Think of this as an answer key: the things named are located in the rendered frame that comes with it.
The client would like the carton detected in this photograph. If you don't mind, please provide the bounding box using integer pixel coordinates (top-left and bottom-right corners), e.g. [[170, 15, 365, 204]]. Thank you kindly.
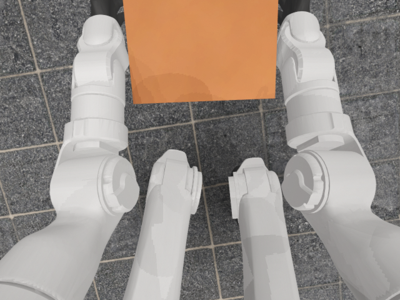
[[123, 0, 278, 104]]

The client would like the right robot forearm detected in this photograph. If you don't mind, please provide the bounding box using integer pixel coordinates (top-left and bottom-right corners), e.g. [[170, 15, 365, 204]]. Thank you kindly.
[[276, 11, 369, 162]]

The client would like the right robot hand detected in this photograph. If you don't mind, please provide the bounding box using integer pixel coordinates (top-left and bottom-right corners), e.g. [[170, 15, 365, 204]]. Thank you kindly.
[[277, 0, 310, 27]]

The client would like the left robot forearm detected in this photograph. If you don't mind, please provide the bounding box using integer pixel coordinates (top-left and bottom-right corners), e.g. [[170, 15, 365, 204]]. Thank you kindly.
[[50, 15, 129, 202]]

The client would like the right robot upper arm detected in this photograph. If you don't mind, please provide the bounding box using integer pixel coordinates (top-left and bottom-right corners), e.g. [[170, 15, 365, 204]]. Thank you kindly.
[[281, 150, 400, 300]]

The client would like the right robot thigh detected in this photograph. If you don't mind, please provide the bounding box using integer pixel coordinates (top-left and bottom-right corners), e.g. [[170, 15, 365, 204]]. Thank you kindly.
[[228, 166, 300, 300]]

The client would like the left robot upper arm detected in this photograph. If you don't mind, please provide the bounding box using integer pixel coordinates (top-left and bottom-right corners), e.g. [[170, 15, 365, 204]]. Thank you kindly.
[[0, 154, 139, 300]]

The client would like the left robot hand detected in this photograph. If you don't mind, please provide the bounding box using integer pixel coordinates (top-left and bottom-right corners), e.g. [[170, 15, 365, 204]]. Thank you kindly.
[[90, 0, 125, 27]]

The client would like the robot left shin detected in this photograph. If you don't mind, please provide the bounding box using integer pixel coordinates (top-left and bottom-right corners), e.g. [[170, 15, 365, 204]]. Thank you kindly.
[[146, 149, 190, 201]]

